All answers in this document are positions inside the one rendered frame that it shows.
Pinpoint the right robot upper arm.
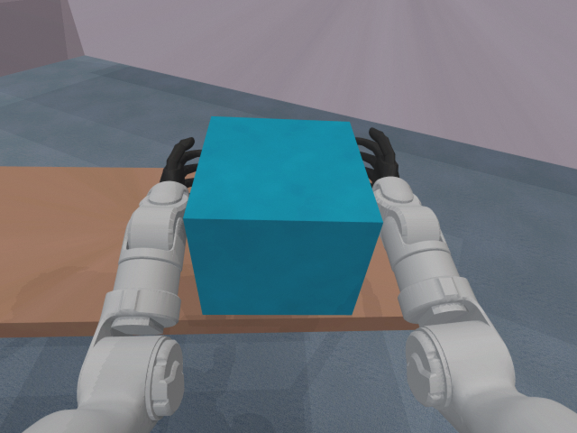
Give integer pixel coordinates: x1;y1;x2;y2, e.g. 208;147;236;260
406;320;577;433

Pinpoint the robot left forearm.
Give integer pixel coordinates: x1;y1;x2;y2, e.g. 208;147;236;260
77;181;189;399

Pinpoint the left robot hand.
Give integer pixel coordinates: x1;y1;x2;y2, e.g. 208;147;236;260
160;137;202;194

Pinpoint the carton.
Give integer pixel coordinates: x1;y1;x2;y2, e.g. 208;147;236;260
183;116;383;315

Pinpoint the left robot upper arm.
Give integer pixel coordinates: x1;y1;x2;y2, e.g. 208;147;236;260
22;336;185;433

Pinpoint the robot right forearm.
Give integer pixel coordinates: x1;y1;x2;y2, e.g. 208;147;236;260
372;177;516;382

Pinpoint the right robot hand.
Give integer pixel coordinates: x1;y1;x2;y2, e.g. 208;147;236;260
355;127;399;188

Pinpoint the table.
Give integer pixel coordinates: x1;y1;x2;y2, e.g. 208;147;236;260
0;166;419;338

